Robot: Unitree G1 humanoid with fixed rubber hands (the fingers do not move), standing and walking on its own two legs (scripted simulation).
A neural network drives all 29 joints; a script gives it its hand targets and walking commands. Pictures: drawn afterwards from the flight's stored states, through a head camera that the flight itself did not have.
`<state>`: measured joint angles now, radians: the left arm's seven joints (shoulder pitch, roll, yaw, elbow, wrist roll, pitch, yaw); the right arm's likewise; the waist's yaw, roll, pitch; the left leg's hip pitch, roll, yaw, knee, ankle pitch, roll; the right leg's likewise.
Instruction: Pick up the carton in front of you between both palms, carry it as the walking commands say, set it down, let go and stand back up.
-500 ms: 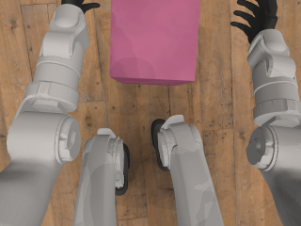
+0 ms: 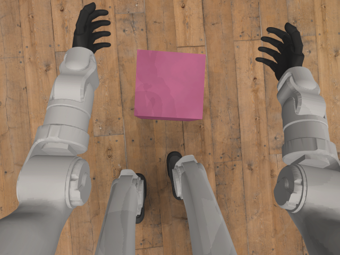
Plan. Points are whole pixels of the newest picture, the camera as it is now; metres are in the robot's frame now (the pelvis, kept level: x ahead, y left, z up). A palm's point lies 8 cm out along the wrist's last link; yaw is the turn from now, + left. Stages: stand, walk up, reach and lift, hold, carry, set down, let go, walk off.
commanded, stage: set down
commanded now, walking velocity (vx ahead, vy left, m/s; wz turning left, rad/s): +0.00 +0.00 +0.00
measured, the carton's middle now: (168, 91) +0.49 -0.09 -0.45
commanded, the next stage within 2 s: let go in 0.14 s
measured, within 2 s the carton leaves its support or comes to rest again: neither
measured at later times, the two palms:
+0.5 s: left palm (41, 77) +0.46 +0.12 +0.01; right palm (337, 81) +0.40 -0.30 +0.01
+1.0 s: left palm out of the picture +0.30 +0.23 +0.11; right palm out of the picture +0.24 -0.22 +0.12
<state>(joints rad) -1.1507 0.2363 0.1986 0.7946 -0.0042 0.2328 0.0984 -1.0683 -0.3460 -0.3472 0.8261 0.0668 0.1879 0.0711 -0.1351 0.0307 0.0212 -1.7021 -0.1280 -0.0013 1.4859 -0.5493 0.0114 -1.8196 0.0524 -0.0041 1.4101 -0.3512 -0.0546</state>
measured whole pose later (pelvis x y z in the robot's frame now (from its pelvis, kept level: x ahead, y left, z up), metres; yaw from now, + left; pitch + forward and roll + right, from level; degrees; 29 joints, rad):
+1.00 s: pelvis +0.09 +0.02 +0.19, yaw -4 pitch +5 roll -1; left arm 0.12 0.18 0.07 0.51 0.02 0.03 0.00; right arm 0.21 -0.20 -0.03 0.41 0.01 0.03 0.07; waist -0.04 0.00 0.07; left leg -0.25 -0.08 -0.07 0.52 -0.34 0.06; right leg -0.37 0.08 0.04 0.48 -0.20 -0.03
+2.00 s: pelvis +0.12 +0.02 +0.19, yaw -1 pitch +0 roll -1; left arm 0.16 0.33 0.04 0.79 0.04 -0.01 0.02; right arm 0.21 -0.35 -0.06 0.68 -0.02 0.01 -0.02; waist 0.00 0.04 0.00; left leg -0.09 -0.09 -0.11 0.48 -0.38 0.06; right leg -0.22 0.06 0.00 0.50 -0.28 -0.04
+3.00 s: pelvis +0.09 +0.01 +0.20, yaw -2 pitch -3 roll +0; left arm 0.10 0.37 0.00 1.05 0.02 -0.02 0.01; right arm 0.18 -0.39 -0.01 0.95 -0.01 -0.02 -0.02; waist 0.01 0.03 0.03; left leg -0.03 -0.08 -0.10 0.35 -0.26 0.05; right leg -0.15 0.07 0.03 0.34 -0.14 -0.04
